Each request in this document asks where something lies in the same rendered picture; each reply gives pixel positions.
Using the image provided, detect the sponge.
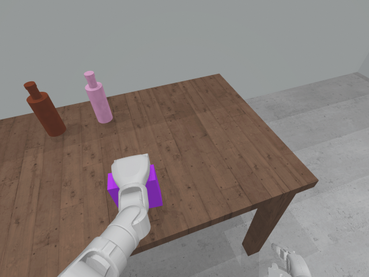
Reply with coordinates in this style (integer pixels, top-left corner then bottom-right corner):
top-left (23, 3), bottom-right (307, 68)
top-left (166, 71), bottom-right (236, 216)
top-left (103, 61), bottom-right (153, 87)
top-left (107, 164), bottom-right (163, 208)

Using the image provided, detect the left robot hand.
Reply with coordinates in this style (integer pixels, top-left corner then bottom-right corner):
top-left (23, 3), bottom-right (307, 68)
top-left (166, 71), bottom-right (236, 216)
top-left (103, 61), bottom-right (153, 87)
top-left (111, 154), bottom-right (150, 189)

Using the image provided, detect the robot left upper arm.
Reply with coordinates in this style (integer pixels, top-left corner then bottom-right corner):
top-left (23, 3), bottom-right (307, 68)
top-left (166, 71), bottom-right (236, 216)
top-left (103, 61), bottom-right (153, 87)
top-left (64, 260), bottom-right (104, 277)

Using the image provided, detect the robot left forearm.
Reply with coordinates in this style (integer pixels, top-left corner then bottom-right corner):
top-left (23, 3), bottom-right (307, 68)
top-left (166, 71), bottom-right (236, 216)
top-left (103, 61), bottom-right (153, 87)
top-left (57, 183), bottom-right (150, 277)

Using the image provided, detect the right robot hand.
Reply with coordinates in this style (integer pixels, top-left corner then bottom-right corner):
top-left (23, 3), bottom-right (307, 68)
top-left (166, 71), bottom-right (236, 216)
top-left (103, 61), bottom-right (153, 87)
top-left (268, 243), bottom-right (312, 277)

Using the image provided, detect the table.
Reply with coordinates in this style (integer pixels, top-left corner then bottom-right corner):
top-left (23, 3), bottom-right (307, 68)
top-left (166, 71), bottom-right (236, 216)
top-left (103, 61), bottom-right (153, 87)
top-left (0, 74), bottom-right (319, 277)

